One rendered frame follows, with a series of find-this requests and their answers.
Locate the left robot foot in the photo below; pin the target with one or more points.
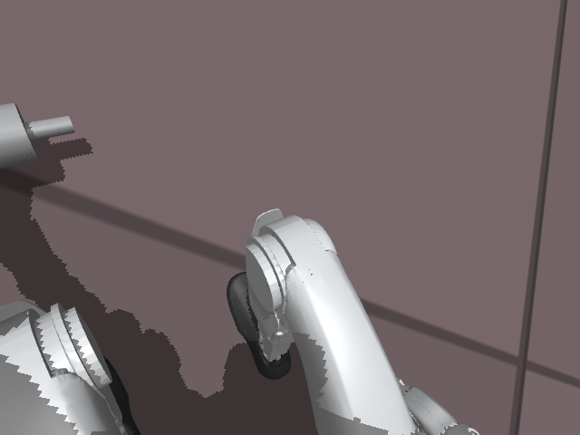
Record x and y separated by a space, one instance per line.
122 398

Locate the right robot foot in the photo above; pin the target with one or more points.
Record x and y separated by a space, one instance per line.
246 322

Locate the bottle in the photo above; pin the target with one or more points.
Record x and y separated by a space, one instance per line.
16 137

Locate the right robot hand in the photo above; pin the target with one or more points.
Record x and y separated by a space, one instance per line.
429 417

